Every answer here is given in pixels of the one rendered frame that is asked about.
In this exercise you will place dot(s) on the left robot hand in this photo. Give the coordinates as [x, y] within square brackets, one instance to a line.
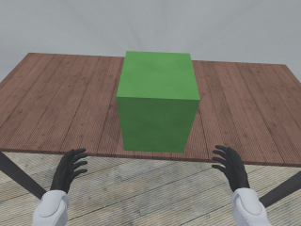
[65, 173]

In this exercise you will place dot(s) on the left robot forearm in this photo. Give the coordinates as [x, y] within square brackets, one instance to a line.
[52, 210]

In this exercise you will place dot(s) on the table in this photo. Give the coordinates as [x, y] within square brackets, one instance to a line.
[53, 103]

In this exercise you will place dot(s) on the carton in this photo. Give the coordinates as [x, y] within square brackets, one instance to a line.
[157, 101]

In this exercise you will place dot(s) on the right robot hand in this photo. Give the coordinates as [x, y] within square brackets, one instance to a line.
[234, 169]

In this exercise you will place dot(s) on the right robot forearm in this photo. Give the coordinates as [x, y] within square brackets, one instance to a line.
[247, 209]

